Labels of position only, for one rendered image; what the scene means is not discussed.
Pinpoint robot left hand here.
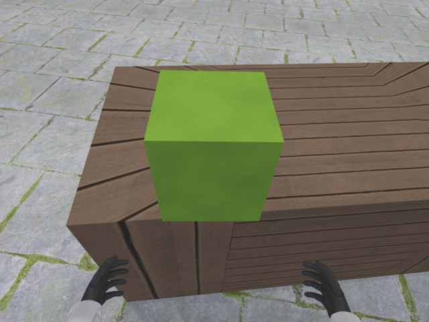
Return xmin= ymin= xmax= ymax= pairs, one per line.
xmin=81 ymin=255 xmax=129 ymax=306

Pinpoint pedestal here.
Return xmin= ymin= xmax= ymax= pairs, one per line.
xmin=66 ymin=62 xmax=429 ymax=302

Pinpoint robot right hand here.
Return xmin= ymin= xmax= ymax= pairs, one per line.
xmin=302 ymin=261 xmax=351 ymax=318

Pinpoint carton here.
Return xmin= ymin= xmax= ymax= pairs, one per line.
xmin=144 ymin=70 xmax=284 ymax=221

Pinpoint robot left forearm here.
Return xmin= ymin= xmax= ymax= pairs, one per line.
xmin=62 ymin=300 xmax=103 ymax=322

